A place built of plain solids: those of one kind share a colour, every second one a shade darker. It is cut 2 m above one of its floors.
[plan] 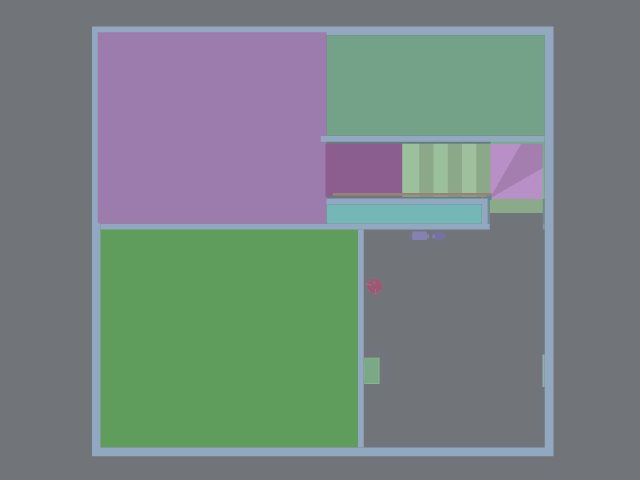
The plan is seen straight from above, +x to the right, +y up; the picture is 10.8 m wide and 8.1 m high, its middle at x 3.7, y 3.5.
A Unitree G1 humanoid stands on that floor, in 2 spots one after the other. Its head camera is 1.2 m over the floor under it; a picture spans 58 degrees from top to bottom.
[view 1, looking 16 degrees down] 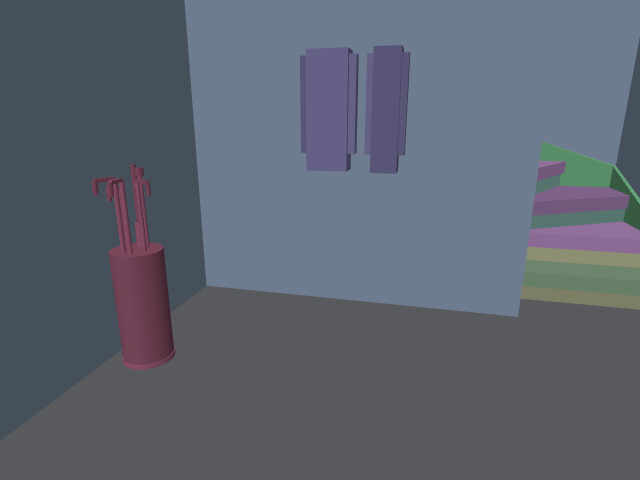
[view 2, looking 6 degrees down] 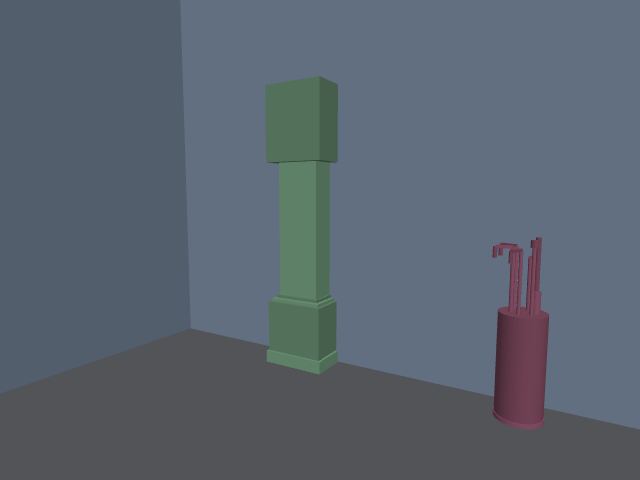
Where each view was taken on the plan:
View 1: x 5.96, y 1.00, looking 104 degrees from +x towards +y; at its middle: wall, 2.87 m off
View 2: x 7.09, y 2.95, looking -149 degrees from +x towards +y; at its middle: longcase_clock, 2.95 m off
